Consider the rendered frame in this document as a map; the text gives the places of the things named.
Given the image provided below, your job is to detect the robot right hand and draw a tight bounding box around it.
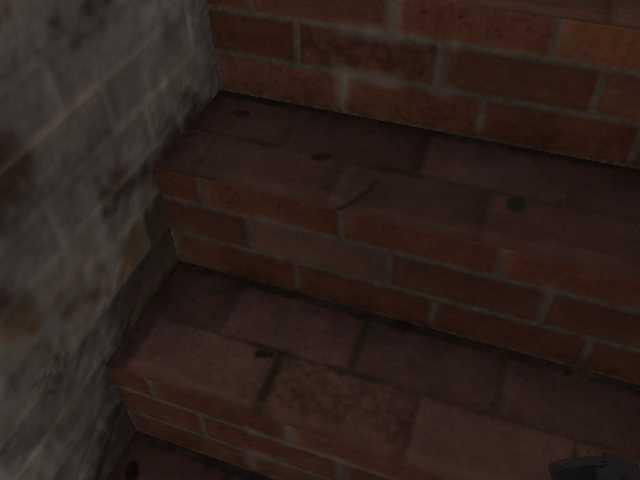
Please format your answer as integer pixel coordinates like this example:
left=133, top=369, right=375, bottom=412
left=548, top=452, right=640, bottom=480

